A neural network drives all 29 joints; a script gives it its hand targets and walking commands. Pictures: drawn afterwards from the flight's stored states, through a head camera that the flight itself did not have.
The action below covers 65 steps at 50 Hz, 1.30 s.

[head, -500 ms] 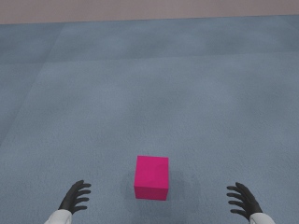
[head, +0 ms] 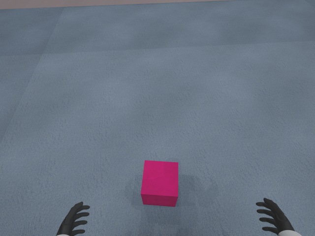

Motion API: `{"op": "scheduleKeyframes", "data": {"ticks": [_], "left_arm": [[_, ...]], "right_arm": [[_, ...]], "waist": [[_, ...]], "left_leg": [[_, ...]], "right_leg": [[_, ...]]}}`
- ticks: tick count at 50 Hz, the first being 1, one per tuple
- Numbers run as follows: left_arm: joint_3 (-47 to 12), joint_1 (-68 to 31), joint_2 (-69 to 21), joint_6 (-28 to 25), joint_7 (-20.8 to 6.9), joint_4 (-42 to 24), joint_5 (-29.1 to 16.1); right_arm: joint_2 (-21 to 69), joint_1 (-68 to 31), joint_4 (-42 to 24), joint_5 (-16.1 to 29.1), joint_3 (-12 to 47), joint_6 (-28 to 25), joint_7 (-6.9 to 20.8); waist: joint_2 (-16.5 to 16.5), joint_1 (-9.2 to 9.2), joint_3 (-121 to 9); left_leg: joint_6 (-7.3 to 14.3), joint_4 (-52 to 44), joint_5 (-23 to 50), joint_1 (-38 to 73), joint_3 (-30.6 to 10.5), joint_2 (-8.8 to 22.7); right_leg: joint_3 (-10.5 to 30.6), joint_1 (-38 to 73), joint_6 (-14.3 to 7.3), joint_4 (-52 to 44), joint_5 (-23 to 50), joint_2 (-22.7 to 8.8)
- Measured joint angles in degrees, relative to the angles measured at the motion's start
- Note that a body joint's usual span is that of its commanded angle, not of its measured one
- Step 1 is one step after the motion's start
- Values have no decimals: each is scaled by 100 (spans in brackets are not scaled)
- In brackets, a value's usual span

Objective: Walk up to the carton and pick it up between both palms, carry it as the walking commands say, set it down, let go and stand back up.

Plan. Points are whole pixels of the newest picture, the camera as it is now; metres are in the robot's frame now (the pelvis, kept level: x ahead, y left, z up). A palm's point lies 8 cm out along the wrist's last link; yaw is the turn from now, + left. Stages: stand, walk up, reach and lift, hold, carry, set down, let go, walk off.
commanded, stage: stand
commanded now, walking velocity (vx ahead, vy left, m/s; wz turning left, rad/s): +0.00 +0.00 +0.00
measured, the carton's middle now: (160, 184) +0.44 +0.02 -0.66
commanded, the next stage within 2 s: none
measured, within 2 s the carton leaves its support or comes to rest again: neither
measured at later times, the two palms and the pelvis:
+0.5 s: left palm out of the picture +0.11 +0.26 -0.10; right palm out of the picture +0.13 -0.29 -0.08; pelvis -0.01 +0.00 +0.00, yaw +0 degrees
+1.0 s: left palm out of the picture +0.07 +0.26 -0.11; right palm out of the picture +0.09 -0.29 -0.08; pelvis -0.03 +0.00 +0.00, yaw +0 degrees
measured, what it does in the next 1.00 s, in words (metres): stands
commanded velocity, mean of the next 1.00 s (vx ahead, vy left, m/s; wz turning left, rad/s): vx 0.00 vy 0.00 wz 0.00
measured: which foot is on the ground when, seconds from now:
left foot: down 0.00-1.00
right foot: down 0.00-1.00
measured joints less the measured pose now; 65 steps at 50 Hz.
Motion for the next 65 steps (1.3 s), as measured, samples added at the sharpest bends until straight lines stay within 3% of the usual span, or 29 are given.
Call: {"op": "scheduleKeyframes", "data": {"ticks": [65], "left_arm": [[0, -114, 0, -197, -43, 1378, 0]], "right_arm": [[-149, -38, 1292, 27, 0, -184, -9]], "waist": [[0, 0, -197]], "left_leg": [[-1, -24, 310, 4, 0, 0]], "right_leg": [[0, 0, -8, -19, 309, -1]]}}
